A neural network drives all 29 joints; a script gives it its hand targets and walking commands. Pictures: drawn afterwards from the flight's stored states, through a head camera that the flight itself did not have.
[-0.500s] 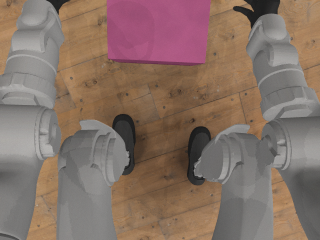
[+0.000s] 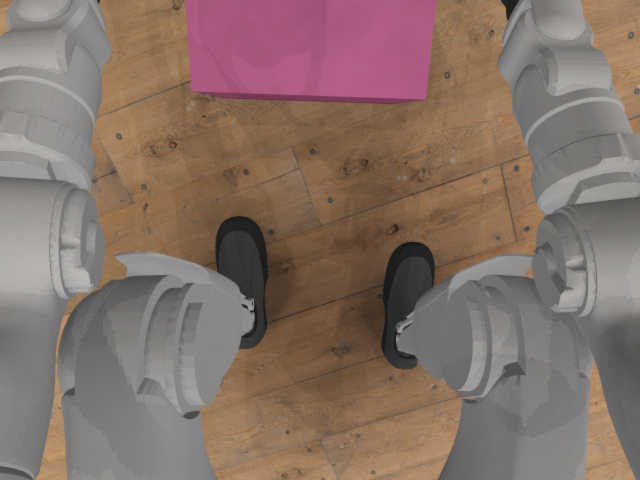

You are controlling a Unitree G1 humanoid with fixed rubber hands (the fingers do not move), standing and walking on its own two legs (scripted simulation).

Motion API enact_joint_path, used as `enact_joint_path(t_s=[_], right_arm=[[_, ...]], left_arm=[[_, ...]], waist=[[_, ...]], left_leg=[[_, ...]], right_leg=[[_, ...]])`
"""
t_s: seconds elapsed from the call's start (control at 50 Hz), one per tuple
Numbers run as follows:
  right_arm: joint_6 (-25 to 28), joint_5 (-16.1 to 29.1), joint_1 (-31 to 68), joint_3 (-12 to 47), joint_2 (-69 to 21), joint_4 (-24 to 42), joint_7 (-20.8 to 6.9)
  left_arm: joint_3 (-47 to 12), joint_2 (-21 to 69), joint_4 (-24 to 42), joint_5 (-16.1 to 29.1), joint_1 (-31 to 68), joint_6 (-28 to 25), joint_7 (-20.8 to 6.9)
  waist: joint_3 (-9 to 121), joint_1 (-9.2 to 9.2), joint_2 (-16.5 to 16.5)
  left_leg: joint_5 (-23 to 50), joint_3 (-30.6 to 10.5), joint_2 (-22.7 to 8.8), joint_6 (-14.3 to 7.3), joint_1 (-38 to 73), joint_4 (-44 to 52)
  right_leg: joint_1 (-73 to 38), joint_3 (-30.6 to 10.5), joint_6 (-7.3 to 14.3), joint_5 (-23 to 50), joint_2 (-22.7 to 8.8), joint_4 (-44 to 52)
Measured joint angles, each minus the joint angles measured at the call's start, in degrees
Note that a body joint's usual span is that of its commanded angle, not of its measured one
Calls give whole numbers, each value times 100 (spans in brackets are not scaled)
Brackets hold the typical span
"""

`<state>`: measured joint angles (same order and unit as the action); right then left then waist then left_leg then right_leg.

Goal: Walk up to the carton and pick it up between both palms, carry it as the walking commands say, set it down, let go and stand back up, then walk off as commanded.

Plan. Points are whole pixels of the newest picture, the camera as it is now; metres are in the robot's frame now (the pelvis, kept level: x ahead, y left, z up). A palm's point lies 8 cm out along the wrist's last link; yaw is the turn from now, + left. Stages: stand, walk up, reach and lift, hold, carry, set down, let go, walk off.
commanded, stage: reach and lift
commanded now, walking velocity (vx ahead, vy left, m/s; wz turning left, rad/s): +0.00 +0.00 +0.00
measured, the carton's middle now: (311, 15) +0.53 +0.05 -0.28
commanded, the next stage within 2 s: none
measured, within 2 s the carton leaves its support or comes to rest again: leaves its support in 1.38 s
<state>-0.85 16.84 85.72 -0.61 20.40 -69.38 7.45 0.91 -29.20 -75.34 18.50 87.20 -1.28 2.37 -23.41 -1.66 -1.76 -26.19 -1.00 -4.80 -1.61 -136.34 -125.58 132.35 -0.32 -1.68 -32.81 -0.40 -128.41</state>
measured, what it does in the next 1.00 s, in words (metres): stands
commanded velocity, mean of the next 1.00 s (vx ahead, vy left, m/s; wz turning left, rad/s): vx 0.00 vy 0.00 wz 0.00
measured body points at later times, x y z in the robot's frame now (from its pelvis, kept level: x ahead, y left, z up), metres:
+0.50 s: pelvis +0.00 +0.00 +0.01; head +0.38 +0.03 +0.23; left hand +0.54 +0.23 -0.20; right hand +0.56 -0.12 -0.20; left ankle +0.14 +0.13 -0.32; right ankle +0.11 -0.13 -0.32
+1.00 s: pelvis -0.01 +0.00 +0.01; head +0.38 +0.03 +0.23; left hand +0.55 +0.21 -0.20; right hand +0.56 -0.11 -0.20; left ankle +0.14 +0.13 -0.32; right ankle +0.11 -0.13 -0.32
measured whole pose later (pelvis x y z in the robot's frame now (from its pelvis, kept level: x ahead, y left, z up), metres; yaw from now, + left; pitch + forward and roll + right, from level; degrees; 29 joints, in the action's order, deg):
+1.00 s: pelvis -0.01 +0.00 +0.01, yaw +0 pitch +36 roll -1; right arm 1.1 15.0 89.4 -0.7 15.6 -71.5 10.3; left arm -3.4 -24.0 -79.2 18.0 93.3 -2.4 4.8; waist -25.8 -2.0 -2.6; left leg -25.6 -1.4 -4.7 -0.9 -134.4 -124.1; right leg 131.1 0.0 -1.1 -31.8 0.2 -127.0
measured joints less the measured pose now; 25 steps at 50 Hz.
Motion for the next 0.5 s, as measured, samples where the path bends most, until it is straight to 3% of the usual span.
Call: enact_joint_path(t_s=[0.5], right_arm=[[153,-113,233,58,-350,-155,110]], left_arm=[[-218,350,-181,-65,295,-89,122]], waist=[[-93,-22,-6]], left_leg=[[43,-8,26,14,95,147]], right_leg=[[-98,13,8,45,-7,152]])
